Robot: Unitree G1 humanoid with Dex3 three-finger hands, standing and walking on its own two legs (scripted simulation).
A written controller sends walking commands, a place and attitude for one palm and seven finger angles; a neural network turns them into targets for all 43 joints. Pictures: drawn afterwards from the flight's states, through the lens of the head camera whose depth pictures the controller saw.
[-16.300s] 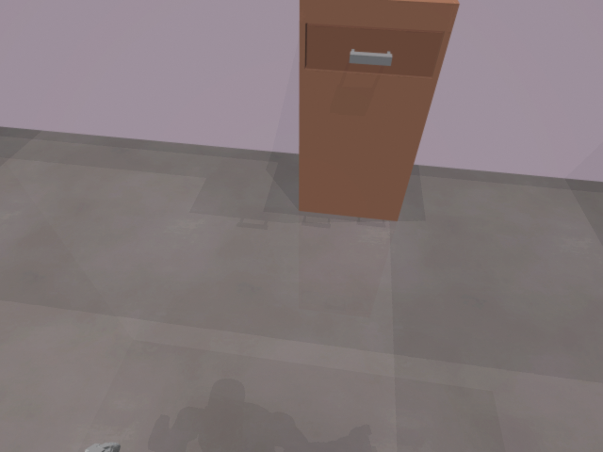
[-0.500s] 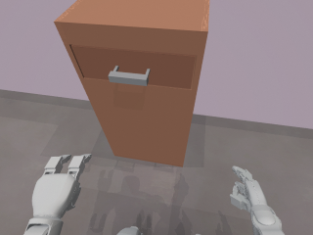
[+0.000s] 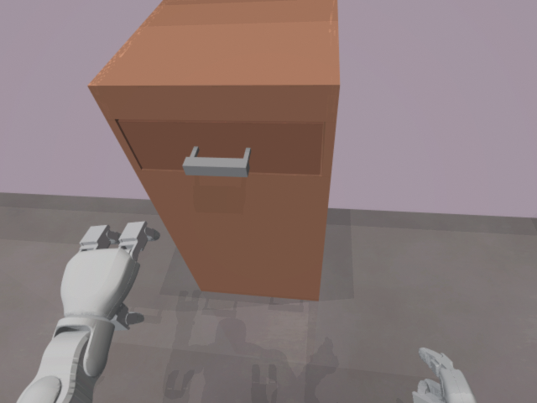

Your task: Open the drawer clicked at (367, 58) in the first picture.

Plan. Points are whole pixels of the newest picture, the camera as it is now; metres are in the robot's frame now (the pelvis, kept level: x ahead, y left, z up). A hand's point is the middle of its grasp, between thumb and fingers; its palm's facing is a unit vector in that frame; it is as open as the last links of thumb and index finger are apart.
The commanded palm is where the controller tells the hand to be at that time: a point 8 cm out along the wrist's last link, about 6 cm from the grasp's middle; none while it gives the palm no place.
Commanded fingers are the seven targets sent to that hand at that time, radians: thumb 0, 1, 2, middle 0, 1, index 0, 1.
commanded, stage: raise the hand with hooked fingers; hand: left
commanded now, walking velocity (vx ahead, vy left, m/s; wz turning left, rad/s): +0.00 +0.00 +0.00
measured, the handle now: (219, 159) +0.56 +0.19 +0.01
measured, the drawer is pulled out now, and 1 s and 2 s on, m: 0.00 0.00 0.00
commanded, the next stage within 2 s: move the hooked fingers above the handle in 0.84 s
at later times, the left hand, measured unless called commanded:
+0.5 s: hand (107, 221) +0.30 +0.26 +0.14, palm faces +0.06 -0.03 -1.00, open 13.8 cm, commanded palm +0.27 +0.26 +0.18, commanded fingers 0.00 -0.50 0.30 -0.30 -1.20 -0.30 -1.20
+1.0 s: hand (114, 236) +0.29 +0.25 +0.12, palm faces +0.04 -0.06 -1.00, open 13.8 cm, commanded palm +0.28 +0.25 +0.18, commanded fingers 0.00 -0.50 0.30 -0.30 -1.20 -0.30 -1.20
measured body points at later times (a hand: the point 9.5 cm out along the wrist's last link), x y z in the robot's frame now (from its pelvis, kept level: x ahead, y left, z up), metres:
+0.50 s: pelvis +0.00 +0.01 +0.02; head +0.01 -0.03 +0.47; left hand +0.29 +0.26 +0.19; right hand +0.20 -0.19 -0.10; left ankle -0.02 +0.12 -0.72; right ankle +0.00 -0.11 -0.72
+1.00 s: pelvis -0.02 +0.01 +0.02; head +0.00 -0.04 +0.47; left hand +0.28 +0.25 +0.18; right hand +0.18 -0.22 -0.10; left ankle -0.02 +0.12 -0.72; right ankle +0.00 -0.11 -0.72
